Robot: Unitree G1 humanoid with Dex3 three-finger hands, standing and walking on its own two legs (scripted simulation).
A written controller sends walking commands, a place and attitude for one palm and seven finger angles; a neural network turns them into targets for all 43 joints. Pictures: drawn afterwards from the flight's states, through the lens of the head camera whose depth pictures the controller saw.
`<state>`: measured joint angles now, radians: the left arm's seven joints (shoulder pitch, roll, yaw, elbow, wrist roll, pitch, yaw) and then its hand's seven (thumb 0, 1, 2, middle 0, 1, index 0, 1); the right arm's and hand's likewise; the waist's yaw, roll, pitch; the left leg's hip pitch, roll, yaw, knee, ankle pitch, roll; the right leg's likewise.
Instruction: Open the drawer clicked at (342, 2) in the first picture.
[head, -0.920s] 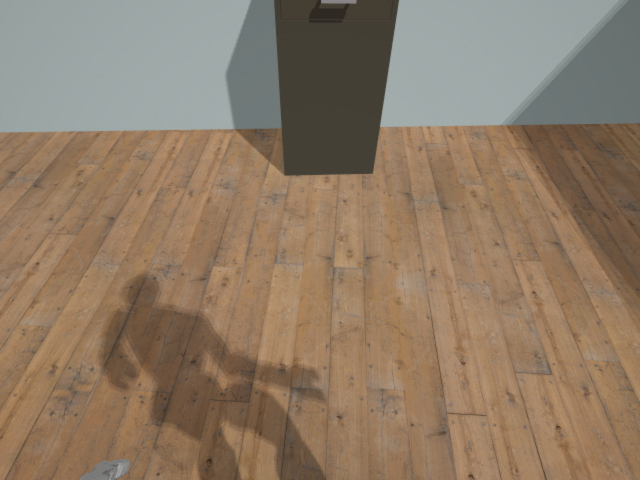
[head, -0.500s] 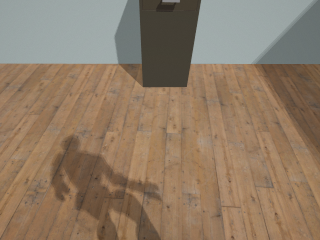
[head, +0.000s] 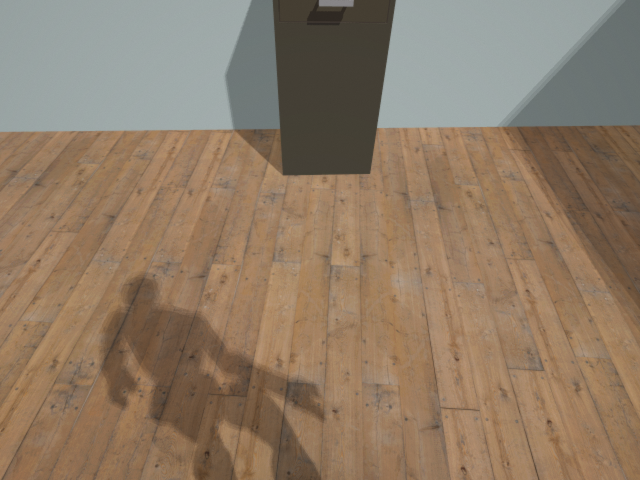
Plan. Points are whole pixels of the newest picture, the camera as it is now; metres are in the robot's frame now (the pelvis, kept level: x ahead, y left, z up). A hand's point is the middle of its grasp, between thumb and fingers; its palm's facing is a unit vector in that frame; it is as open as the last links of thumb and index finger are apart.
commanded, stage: look at it before walking up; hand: left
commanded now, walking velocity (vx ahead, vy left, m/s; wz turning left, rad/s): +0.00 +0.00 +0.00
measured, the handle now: (335, 0) +1.65 +0.03 +0.04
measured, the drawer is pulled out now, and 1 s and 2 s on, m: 0.00 0.00 0.00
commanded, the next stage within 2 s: walk to a spot facing it in 0.92 s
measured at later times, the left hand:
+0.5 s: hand out of the picture +0.07 +0.24 -0.16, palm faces -0.03 -0.94 -0.33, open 7.4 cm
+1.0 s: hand out of the picture +0.08 +0.24 -0.15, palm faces -0.02 -0.94 -0.34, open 7.4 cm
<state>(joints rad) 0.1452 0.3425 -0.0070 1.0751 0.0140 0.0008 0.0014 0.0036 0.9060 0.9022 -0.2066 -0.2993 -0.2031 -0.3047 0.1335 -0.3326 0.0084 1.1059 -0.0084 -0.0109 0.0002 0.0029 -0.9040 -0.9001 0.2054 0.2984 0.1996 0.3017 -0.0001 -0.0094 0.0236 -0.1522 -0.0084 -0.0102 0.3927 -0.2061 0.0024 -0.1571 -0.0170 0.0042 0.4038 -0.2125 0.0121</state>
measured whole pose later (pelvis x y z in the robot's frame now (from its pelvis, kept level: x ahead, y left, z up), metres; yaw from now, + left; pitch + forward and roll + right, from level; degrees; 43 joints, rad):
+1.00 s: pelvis +0.01 -0.01 +0.00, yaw +0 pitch -2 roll +0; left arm 0.15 0.34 -0.01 1.08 0.01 -0.01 0.00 0.00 0.91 0.90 -0.21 -0.30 -0.20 -0.30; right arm 0.12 -0.34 0.01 1.11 -0.01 -0.01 0.00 0.00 -0.90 -0.90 0.21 0.30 0.20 0.30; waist 0.00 -0.01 0.03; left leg -0.12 0.00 -0.02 0.35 -0.19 -0.01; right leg -0.13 -0.01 0.00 0.36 -0.20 0.00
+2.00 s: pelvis +0.31 -0.01 -0.02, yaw -17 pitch -2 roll +0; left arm 0.37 0.18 0.06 1.09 0.03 -0.03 0.01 0.00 0.91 0.90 -0.20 -0.30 -0.20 -0.30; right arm 0.19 -0.13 -0.05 1.01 -0.01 -0.08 -0.02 -0.01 -0.93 -0.90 0.20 0.30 0.20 0.30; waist 0.03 -0.05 0.05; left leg -0.31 0.03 0.20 0.57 -0.23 0.08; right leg -0.40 -0.03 -0.01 1.27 -0.36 -0.04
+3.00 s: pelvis +0.73 -0.15 -0.01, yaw -26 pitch -2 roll -2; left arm 0.34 0.20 0.07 1.13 0.03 -0.02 -0.01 0.00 0.92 0.90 -0.20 -0.30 -0.20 -0.30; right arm 0.21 -0.17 -0.04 1.00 -0.03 -0.09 0.00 0.00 -0.92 -0.90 0.20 0.30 0.19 0.30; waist 0.01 -0.04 0.03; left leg -0.30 0.10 0.20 0.61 -0.27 0.04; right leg -0.35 -0.07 -0.06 1.17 -0.41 -0.01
